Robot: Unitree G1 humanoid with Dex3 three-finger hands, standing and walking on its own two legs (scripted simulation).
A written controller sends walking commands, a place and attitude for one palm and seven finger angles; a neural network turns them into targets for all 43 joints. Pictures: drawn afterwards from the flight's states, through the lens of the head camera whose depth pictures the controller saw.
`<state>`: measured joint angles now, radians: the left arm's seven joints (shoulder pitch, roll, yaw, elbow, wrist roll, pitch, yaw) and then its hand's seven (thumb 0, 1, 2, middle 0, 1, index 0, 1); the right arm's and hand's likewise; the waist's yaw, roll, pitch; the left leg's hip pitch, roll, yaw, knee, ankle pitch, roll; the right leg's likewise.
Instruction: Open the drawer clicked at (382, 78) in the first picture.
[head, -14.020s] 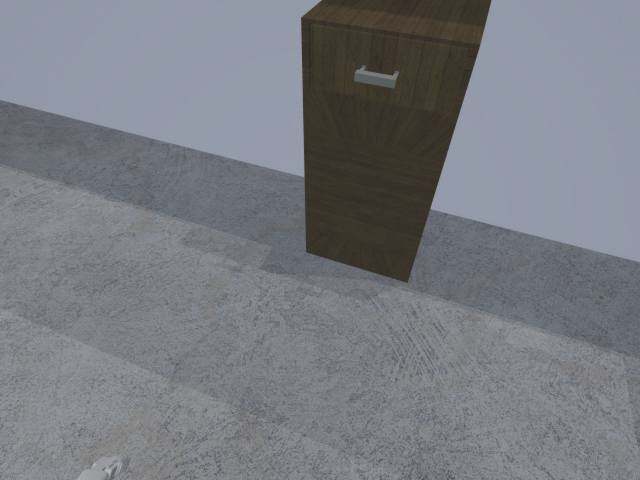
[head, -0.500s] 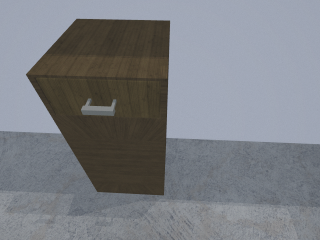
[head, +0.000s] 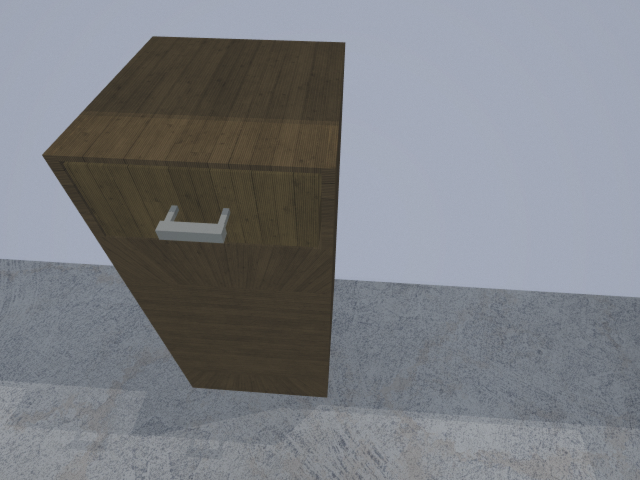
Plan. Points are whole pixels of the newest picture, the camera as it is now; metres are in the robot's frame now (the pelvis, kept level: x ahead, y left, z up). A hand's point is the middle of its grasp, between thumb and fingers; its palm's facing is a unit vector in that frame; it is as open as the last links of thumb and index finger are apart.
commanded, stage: come to a stop and stand still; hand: left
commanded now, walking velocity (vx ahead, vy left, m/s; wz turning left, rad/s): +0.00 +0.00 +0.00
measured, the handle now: (195, 222) +0.47 +0.23 +0.04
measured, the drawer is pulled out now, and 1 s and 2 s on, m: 0.00 0.00 0.00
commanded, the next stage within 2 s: look again from close up in 0.22 s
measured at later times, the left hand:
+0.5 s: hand out of the picture -0.02 +0.18 -0.18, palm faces -0.01 -0.98 -0.19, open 7.4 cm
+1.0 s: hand out of the picture +0.02 +0.24 -0.15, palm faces -0.09 -0.94 -0.33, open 7.4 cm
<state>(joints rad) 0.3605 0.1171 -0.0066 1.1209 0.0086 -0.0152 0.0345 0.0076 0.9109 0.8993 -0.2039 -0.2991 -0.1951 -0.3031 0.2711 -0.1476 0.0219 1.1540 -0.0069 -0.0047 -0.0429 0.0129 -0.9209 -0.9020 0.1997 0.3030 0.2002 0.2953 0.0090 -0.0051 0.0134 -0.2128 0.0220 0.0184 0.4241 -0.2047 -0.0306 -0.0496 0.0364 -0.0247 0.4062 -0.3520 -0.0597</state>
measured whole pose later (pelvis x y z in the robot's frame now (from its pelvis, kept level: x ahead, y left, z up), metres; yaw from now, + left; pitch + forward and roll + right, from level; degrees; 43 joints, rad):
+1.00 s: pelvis -0.03 +0.05 -0.01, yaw -2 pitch +1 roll +1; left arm 0.47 0.21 -0.05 0.54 0.12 0.08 0.09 0.02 0.90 0.90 -0.21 -0.30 -0.20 -0.31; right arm 0.35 -0.18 0.03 0.95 0.02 -0.12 -0.06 0.01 -0.92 -0.90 0.20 0.30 0.20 0.30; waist 0.02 -0.01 0.02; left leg -0.31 -0.05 0.08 0.50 -0.21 0.06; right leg -0.21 -0.02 0.00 0.58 -0.37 -0.02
